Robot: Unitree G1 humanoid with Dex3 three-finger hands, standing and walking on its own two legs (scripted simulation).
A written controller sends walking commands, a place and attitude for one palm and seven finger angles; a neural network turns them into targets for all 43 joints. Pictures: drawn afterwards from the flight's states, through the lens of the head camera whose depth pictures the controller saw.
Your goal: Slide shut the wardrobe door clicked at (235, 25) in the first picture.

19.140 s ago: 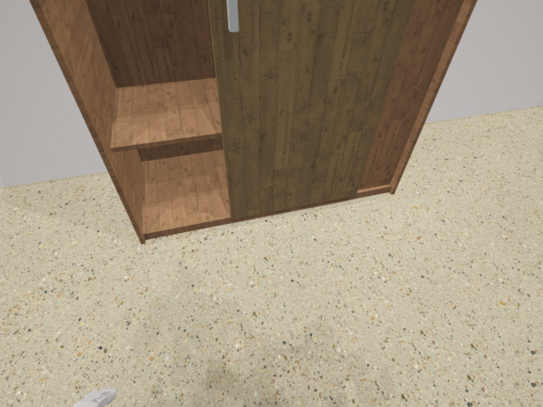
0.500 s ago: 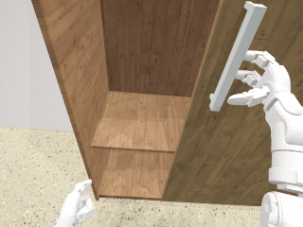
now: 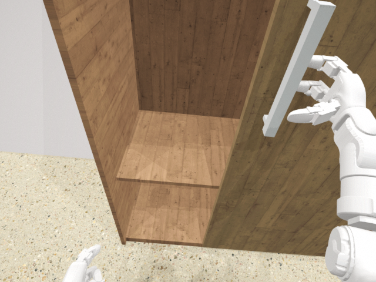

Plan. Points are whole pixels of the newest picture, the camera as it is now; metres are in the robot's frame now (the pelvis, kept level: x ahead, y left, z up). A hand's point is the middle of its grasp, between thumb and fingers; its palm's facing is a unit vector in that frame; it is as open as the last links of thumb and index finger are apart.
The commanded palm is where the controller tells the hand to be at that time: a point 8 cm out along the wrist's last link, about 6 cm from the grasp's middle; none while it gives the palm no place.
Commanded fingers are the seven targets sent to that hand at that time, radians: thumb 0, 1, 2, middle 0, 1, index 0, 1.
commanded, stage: slide the fingers in behind the handle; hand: right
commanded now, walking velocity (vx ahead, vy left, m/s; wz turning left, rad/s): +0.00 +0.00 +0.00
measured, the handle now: (287, 76) +0.45 -0.16 +0.26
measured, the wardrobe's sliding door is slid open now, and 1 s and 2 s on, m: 0.40 0.40 0.40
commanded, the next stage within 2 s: grip the handle and tug to test in 1.68 s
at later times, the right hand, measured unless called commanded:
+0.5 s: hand (299, 95) +0.39 -0.16 +0.26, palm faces +0.02 +1.00 -0.02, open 14.0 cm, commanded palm +0.37 -0.21 +0.25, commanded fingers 0.00 0.50 -0.30 0.30 1.20 0.30 1.20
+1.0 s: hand (287, 94) +0.40 -0.14 +0.26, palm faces +0.01 +1.00 -0.02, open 14.0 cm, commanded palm +0.38 -0.19 +0.25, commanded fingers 0.00 0.50 -0.30 0.30 1.20 0.30 1.20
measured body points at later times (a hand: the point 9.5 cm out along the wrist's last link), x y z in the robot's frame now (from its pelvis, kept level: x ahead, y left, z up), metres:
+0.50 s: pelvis +0.00 +0.00 +0.00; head -0.03 +0.02 +0.45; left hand +0.19 +0.23 -0.09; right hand +0.38 -0.22 +0.26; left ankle -0.02 +0.13 -0.74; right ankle +0.02 -0.13 -0.74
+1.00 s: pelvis +0.01 +0.01 +0.00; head -0.02 +0.03 +0.45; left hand +0.18 +0.24 -0.09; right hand +0.39 -0.20 +0.26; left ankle -0.02 +0.13 -0.74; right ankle +0.02 -0.13 -0.74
